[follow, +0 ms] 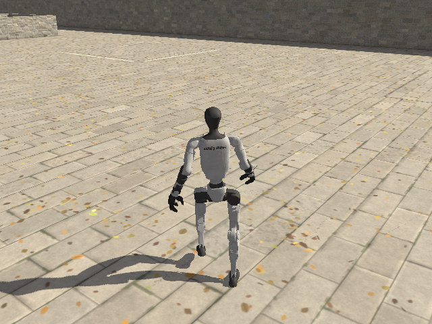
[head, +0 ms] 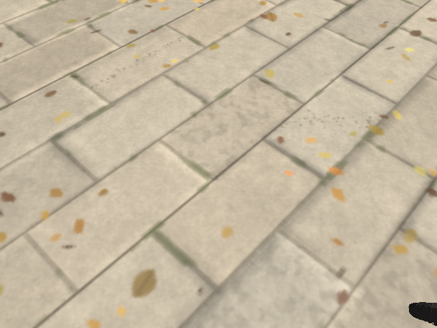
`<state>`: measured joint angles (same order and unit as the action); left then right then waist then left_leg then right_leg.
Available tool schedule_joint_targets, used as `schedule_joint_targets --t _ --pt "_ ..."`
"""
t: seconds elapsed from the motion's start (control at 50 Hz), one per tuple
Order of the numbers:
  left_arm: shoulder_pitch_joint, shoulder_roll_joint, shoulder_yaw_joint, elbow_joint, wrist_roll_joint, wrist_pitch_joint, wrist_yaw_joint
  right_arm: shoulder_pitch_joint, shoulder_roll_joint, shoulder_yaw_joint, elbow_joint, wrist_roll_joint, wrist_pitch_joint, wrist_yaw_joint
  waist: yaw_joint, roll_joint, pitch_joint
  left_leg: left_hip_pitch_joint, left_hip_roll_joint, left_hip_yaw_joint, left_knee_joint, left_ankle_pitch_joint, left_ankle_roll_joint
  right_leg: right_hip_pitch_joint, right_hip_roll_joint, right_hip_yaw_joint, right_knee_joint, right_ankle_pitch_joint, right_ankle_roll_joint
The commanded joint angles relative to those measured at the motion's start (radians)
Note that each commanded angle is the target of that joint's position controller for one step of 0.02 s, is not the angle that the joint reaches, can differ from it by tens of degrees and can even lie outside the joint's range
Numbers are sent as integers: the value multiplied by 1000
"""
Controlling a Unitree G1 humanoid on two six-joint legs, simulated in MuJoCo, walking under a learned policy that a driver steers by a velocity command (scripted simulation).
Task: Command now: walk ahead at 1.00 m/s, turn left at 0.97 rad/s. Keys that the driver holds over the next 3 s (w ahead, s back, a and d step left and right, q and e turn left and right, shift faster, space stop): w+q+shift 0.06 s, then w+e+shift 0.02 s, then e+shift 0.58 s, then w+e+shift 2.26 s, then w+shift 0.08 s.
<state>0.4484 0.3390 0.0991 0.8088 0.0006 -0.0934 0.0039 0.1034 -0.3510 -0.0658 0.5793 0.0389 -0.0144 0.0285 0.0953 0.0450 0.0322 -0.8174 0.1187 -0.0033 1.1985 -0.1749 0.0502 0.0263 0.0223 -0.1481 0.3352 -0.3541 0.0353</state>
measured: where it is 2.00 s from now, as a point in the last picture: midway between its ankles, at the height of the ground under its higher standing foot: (390, 200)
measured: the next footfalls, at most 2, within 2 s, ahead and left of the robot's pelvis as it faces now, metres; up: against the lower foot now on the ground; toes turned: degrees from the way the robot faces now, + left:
left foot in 0.18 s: +0.37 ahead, +0.11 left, +0.00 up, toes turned +10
right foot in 0.64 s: +0.54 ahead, -0.12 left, +0.00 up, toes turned -11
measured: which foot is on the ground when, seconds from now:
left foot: up 0.00-0.16, down 0.18-0.64, up 0.66-1.00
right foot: down 0.00-0.18, up 0.20-0.62, down 0.64-1.00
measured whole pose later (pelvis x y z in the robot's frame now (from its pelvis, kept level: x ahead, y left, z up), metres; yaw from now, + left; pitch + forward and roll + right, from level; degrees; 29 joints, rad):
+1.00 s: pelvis +0.53 -0.02 +0.02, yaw -28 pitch +3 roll +3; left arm 0.33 0.31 0.08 0.61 -0.04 0.00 0.03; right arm 0.02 -0.30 -0.08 0.72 0.02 -0.09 0.02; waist 0.05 -0.01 0.00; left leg -0.44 -0.04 -0.14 0.59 -0.24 -0.06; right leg -0.28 0.11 0.28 0.47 -0.22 -0.06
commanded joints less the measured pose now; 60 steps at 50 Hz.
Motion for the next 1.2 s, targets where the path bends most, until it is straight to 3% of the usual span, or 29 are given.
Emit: schedule_joint_targets --t 0.02,0.06,0.1,0.12,0.16,0.18,0.2,0.22,0.24,0.26,0.3,0.36,0.46,0.6,0.62,0.64,0.66,0.68,0.7,0.74,0.8,0.86,1.02,1.06,1.08,1.1,1.12,1.14,1.2 --pt "-187 95 2 -97 2 -33 5 -49 21 25 -70 -10 -14 25 -76 -43 124 40 27 -2 -196 203 8 -149 -242 46 -222 384 -124" --pt "-140 129 6 -73 3 -29 7 -120 20 24 -84 -9 -26 42 -55 -24 139 116 -24 75 -344 253 41 -95 -228 -29 -219 577 -95" --pt "-47 173 7 -38 -5 -23 7 -151 15 20 -101 -15 -41 49 -66 -74 110 285 -135 137 -430 195 83 -54 -252 -31 -141 1092 -103" --pt "-24 200 8 -25 -12 -14 13 -107 -9 6 -98 -23 -47 49 -110 -116 70 369 -190 152 -464 133 102 -14 -272 -20 -37 1337 -114" --pt "-85 222 -2 -18 -26 1 15 237 -99 -47 -14 -30 -40 25 -328 -137 -99 815 -188 71 -654 283 166 -111 -267 -13 374 1403 -106" --pt "-59 135 -26 -41 -8 -1 16 330 -163 -55 28 -43 -27 1 -306 27 -200 1138 -12 -144 -592 557 183 -359 -138 3 784 476 -65" --pt "158 12 -75 -37 -21 -22 -4 292 -205 -34 -16 -92 -45 -4 -177 232 -518 1429 356 -672 -571 819 398 -612 32 249 1203 -311 -42" --pt "35 162 -37 -12 -49 -33 -5 326 -138 -33 -6 -93 -43 -3 -285 9 -615 1307 320 -597 -659 871 376 -559 15 413 1225 -256 -42" --pt "-51 136 -36 -63 -83 -27 -3 273 -139 -31 29 -81 -53 4 -225 14 -424 1150 295 -467 -715 745 351 -636 -30 347 1151 -199 -29" --pt "-102 103 -44 -67 -65 -14 12 185 -98 -22 49 -54 -67 5 -165 -78 -234 938 236 -356 -771 649 286 -658 -98 283 1042 -135 -11" --pt "-47 85 -32 -27 -42 41 17 84 -10 1 53 -59 -81 7 -84 -19 -119 659 181 -175 -863 588 234 -525 -148 255 979 -71 14" --pt "-35 21 -30 -39 -32 88 26 -7 -6 -4 73 -69 -95 -2 -32 16 -62 488 161 -8 -961 587 217 -482 -161 220 885 -5 52" --pt "-141 -6 -34 -93 -12 86 -3 -51 -24 -13 96 -61 -64 -58 -55 21 -80 578 95 200 -935 504 167 -495 -153 146 550 360 35" --pt "-160 73 9 -175 -12 117 -57 -54 -77 -42 116 1 -4 -63 -44 31 -65 741 188 220 -685 548 80 -460 -84 46 338 191 -77" --pt "-70 96 27 -156 -9 111 -48 -55 -63 -41 119 9 2 -61 -1 -11 -97 710 149 246 -522 568 40 -338 -36 32 256 244 -117" --pt "0 191 61 -150 -4 104 -27 -16 -56 -40 113 -7 3 -57 22 -188 -92 562 51 251 -261 313 -37 -194 -75 196 160 735 -183" --pt "-54 283 72 -180 10 99 -13 34 13 -20 76 -64 4 -47 -89 -434 -127 227 -169 195 55 -485 -123 -5 -255 606 156 1062 -353" --pt "-43 247 60 -217 19 74 -30 59 -27 -18 77 -62 -5 -32 -61 -322 -352 152 -199 -84 183 -515 -105 103 -332 879 30 500 -451" --pt "-56 204 53 -222 -10 56 -40 -3 -56 -25 62 -24 -21 -18 -43 -201 -317 75 -155 -139 157 -411 -61 103 -326 887 -63 -24 -416" --pt "-129 140 30 -226 -47 54 -28 -104 -67 -33 58 -26 -44 -17 -71 -90 -123 57 -97 -129 -31 -278 -17 -98 -286 840 -142 -417 -325" --pt "-164 133 28 -259 -19 55 12 -122 -49 -38 76 -39 -68 -11 -88 -114 -109 243 -119 -113 -276 -154 -32 -231 -174 687 -143 -258 -270" --pt "-126 143 31 -254 -28 60 32 -146 -1 -28 85 -33 -79 -9 -72 -129 -101 296 -162 -98 -448 -92 -72 -241 -125 637 -123 -186 -265" --pt "-199 99 8 -302 -42 91 17 -124 -27 -35 54 4 -107 -12 -85 -225 -54 562 -176 -93 -714 -2 -108 -417 -86 701 1 -209 -222" --pt "-240 37 -16 -324 -39 86 10 49 -68 -60 99 7 -116 -18 -168 -178 -92 853 -92 -107 -783 21 -67 -599 -42 642 172 -264 -158" --pt "-210 -47 -41 -321 -31 81 5 202 -113 -73 120 -12 -118 -23 -210 -44 -199 1065 90 -293 -804 -165 -9 -719 44 487 488 -312 -104" --pt "-205 -68 -58 -398 -55 61 1 241 -191 -78 121 -59 -115 -14 -175 184 -181 1127 297 -721 -951 -583 113 -982 59 378 696 -246 -95" --pt "-223 14 -46 -399 -62 54 0 156 -178 -81 102 -55 -114 -14 -161 193 -88 1049 339 -787 -986 -684 144 -1090 -59 313 856 -132 -72" --pt "-253 76 -27 -379 -42 60 -1 160 -115 -64 101 -37 -108 -22 -182 118 -33 1006 290 -651 -967 -609 112 -1113 -84 282 942 -60 -65" --pt "-268 39 -30 -367 -34 66 -18 196 -62 -35 133 -37 -95 -30 -166 40 34 872 154 -322 -979 -315 38 -1063 -148 253 1036 75 -69"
